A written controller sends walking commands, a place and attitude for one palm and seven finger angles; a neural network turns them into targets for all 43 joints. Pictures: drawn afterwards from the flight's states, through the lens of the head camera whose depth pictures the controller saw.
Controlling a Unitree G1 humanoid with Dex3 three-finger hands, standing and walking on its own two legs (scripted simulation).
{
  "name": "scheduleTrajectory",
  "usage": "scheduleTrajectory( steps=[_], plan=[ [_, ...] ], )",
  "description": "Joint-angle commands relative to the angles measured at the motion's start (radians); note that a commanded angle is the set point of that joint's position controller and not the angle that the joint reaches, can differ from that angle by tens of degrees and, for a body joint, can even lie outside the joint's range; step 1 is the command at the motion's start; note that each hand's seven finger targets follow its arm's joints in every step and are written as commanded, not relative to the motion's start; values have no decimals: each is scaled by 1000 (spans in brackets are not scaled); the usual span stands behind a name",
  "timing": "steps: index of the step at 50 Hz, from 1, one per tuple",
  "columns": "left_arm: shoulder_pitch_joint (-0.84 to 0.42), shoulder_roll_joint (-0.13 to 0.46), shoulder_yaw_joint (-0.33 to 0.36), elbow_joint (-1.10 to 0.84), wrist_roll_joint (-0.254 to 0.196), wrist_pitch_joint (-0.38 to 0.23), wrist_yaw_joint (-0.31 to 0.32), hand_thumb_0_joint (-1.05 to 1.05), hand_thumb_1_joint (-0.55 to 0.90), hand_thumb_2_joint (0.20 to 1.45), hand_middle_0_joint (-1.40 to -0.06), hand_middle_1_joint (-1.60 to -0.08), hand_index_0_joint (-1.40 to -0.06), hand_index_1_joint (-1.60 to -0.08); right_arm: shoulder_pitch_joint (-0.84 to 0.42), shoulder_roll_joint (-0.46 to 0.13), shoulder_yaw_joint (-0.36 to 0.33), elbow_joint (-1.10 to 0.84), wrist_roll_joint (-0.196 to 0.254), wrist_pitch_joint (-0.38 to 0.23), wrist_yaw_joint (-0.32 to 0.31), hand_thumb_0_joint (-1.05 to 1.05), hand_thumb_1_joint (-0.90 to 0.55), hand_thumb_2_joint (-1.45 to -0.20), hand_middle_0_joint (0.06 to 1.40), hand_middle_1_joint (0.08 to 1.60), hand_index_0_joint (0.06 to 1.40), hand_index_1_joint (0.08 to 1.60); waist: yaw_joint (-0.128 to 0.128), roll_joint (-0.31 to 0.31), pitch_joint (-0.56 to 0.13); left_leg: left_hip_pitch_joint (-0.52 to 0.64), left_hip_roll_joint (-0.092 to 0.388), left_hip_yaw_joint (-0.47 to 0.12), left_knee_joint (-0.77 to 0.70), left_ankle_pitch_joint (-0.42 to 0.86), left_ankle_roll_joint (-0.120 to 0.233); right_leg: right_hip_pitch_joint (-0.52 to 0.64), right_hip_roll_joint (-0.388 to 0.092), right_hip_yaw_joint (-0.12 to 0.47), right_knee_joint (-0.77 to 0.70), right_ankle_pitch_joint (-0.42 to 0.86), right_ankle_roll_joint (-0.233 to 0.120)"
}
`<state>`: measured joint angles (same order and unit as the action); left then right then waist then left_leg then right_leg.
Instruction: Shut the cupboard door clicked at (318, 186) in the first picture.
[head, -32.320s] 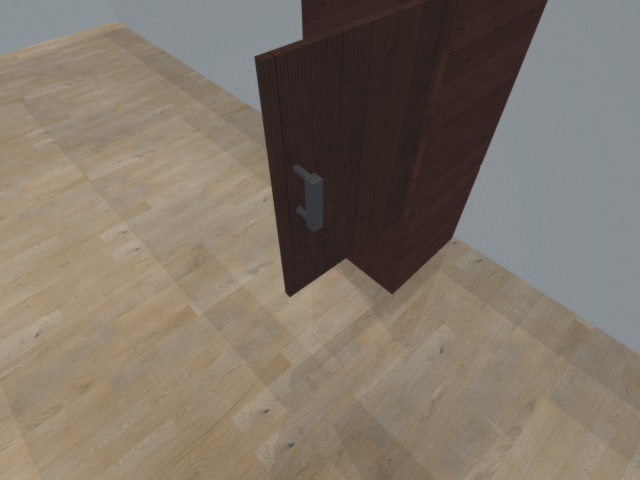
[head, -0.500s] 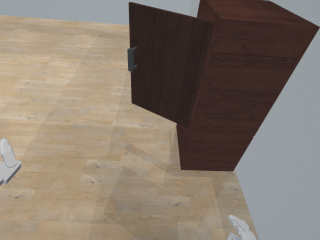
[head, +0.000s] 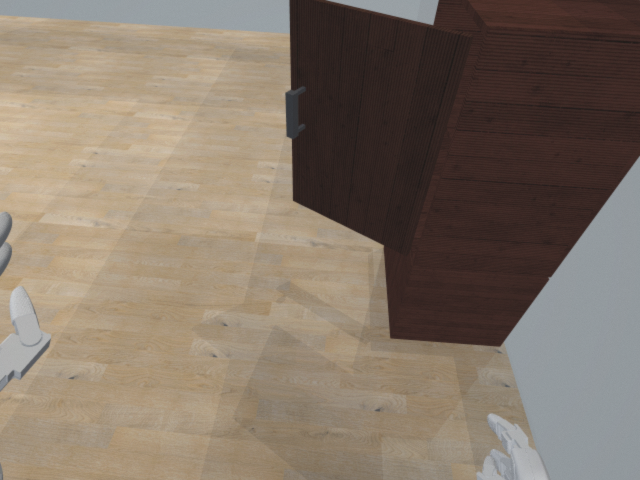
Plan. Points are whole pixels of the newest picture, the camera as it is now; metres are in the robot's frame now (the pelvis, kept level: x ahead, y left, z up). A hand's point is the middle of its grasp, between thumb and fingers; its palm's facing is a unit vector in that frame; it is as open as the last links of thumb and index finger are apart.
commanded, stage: stop stepping back and stand still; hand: left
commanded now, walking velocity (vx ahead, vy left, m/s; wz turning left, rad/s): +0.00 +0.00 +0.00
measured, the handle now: (297, 112) +0.97 +0.11 -0.01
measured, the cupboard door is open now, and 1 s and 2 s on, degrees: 59 59 59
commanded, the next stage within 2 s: let the arm hang, fingers relaxed in 0.94 s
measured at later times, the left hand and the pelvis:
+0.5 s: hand (27, 322) +0.22 +0.29 +0.16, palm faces +0.43 -0.79 -0.42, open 7.4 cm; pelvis +0.01 +0.03 +0.00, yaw -1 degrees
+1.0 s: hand (12, 343) +0.20 +0.30 +0.16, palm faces +0.46 -0.79 -0.41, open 7.4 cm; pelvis +0.00 +0.03 +0.01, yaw +0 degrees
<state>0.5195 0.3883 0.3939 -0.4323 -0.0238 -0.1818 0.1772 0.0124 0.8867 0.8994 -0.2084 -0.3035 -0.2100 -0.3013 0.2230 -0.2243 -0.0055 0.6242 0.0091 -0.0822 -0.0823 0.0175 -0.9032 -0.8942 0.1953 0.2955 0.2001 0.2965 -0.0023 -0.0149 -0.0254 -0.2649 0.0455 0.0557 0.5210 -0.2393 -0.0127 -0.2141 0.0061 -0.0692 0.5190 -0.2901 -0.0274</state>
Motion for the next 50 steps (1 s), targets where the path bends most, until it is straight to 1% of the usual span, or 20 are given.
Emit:
scheduleTrajectory(
  steps=[1, 6, 12, 14, 18, 19, 20, 24, 27, 29, 30, 34, 35, 38, 39, 40, 44, 45, 49, 50],
  plan=[
    [-72, 190, 130, -231, -6, -71, 19, 0, 900, 900, -200, -300, -200, -300, -91, -98, -28, -155, -2, -53, -3, 0, -900, -900, 200, 300, 200, 300, 1, 96, -70, -35, 65, -87, -112, 122, 35, 79, -61, 120, -81, 212, 14],
    [-19, 183, 128, -217, -16, -51, 15, 0, 900, 900, -200, -300, -200, -300, -87, -94, -23, -164, 0, -41, 4, 0, -900, -900, 200, 300, 200, 300, -2, 83, -129, 10, 63, -64, -77, 265, 20, 112, -66, 114, -63, 374, 12],
    [-15, 192, 133, -232, -20, -40, 12, 0, 900, 900, -200, -300, -200, -300, -91, -88, -16, -174, 0, -19, 1, 0, -900, -900, 200, 300, 200, 300, -5, 87, -129, 19, 65, -61, -79, 326, 16, 118, -62, 95, -58, 425, 16],
    [-23, 209, 146, -238, -19, -38, 13, 0, 900, 900, -200, -300, -200, -300, -96, -90, -17, -175, -1, -18, -2, 0, -900, -900, 200, 300, 200, 300, -3, 100, -125, 11, 64, -61, -87, 307, 15, 118, -62, 93, -63, 404, 16],
    [-29, 185, 125, -233, -21, -38, 12, 0, 900, 900, -200, -300, -200, -300, -95, -87, -14, -178, 1, -15, -3, 0, -900, -900, 200, 300, 200, 300, -3, 101, -101, -7, 65, -66, -115, 235, 17, 107, -53, 84, -77, 327, 22],
    [-27, 205, 144, -228, -20, -36, 13, 0, 900, 900, -200, -300, -200, -300, -97, -91, -14, -176, -1, -17, -4, 0, -900, -900, 200, 300, 200, 300, 0, 106, -95, -17, 66, -74, -124, 221, 16, 108, -54, 82, -81, 312, 21],
    [-32, 181, 120, -235, -18, -38, 11, 0, 900, 900, -200, -300, -200, -300, -98, -85, -13, -177, 1, -18, -4, 0, -900, -900, 200, 300, 200, 300, -2, 108, -92, -18, 66, -70, -127, 206, 17, 108, -54, 82, -82, 303, 22],
    [-29, 200, 140, -233, -15, -41, 15, 0, 900, 900, -200, -300, -200, -300, -98, -96, -19, -174, -1, -22, -5, 0, -900, -900, 200, 300, 200, 300, 0, 112, -93, -34, 61, -79, -142, 163, 17, 115, -52, 79, -93, 269, 22],
    [-25, 178, 122, -237, -17, -44, 14, 0, 900, 900, -200, -300, -200, -300, -95, -92, -18, -175, 0, -24, -5, 0, -900, -900, 200, 300, 200, 300, 0, 125, -92, -36, 62, -80, -153, 146, 17, 111, -46, 74, -93, 247, 25],
    [-17, 196, 140, -226, -16, -43, 15, 0, 900, 900, -200, -300, -200, -300, -99, -95, -19, -173, -1, -26, -6, 0, -900, -900, 200, 300, 200, 300, 2, 119, -83, -45, 63, -85, -164, 120, 17, 106, -47, 70, -103, 224, 25],
    [-15, 173, 120, -220, -16, -43, 13, 0, 900, 900, -200, -300, -200, -300, -98, -90, -18, -173, 0, -25, -6, 0, -900, -900, 200, 300, 200, 300, -1, 111, -77, -52, 63, -85, -167, 104, 18, 108, -47, 72, -104, 218, 26],
    [-38, 186, 129, -200, -14, -41, 15, 0, 900, 900, -200, -300, -200, -300, -99, -98, -21, -171, -1, -26, -6, 0, -900, -900, 200, 300, 200, 300, 1, 102, -46, -75, 56, -88, -186, -6, 19, 82, -48, 82, -136, 141, 24],
    [-46, 160, 104, -194, -13, -42, 13, 0, 900, 900, -200, -300, -200, -300, -100, -92, -19, -172, 1, -26, -6, 0, -900, -900, 200, 300, 200, 300, -2, 101, -35, -75, 55, -85, -187, -27, 20, 69, -50, 85, -144, 122, 25],
    [-64, 161, 101, -185, -10, -41, 13, 0, 900, 900, -200, -300, -200, -300, -100, -95, -19, -171, 1, -28, -5, 0, -900, -900, 200, 300, 200, 300, -2, 90, -22, -83, 51, -88, -195, -92, 23, 50, -49, 94, -168, 71, 24],
    [-70, 183, 121, -192, -9, -42, 15, 0, 900, 900, -200, -300, -200, -300, -103, -100, -23, -168, -2, -30, -7, 0, -900, -900, 200, 300, 200, 300, 1, 88, -34, -77, 46, -86, -188, -86, 22, 56, -53, 98, -174, 71, 22],
    [-70, 161, 100, -187, -8, -42, 14, 0, 900, 900, -200, -300, -200, -300, -101, -92, -20, -169, -1, -30, -7, 0, -900, -900, 200, 300, 200, 300, -2, 81, -30, -73, 44, -82, -182, -86, 22, 47, -56, 100, -178, 63, 21],
    [-71, 183, 118, -198, -7, -40, 17, 0, 900, 900, -200, -300, -200, -300, -105, -98, -24, -165, -3, -33, -6, 0, -900, -900, 200, 300, 200, 300, 2, 91, -55, -48, 37, -80, -170, -53, 21, 48, -56, 106, -183, 81, 18],
    [-73, 160, 96, -202, -7, -41, 15, 0, 900, 900, -200, -300, -200, -300, -103, -92, -21, -165, -1, -33, -6, 0, -900, -900, 200, 300, 200, 300, -1, 91, -51, -47, 38, -80, -170, -32, 21, 50, -55, 98, -174, 98, 19],
    [-56, 179, 118, -183, -10, -33, 16, 0, 900, 900, -200, -300, -200, -300, -105, -95, -22, -164, -2, -33, -8, 0, -900, -900, 200, 300, 200, 300, 4, 76, -59, -40, 37, -75, -166, -7, 19, 55, -53, 100, -178, 125, 22],
    [-60, 158, 99, -179, -11, -32, 15, 0, 900, 900, -200, -300, -200, -300, -102, -89, -18, -166, 0, -30, -7, 0, -900, -900, 200, 300, 200, 300, 0, 75, -45, -46, 37, -73, -165, -7, 19, 51, -55, 100, -180, 124, 22]
  ],
)
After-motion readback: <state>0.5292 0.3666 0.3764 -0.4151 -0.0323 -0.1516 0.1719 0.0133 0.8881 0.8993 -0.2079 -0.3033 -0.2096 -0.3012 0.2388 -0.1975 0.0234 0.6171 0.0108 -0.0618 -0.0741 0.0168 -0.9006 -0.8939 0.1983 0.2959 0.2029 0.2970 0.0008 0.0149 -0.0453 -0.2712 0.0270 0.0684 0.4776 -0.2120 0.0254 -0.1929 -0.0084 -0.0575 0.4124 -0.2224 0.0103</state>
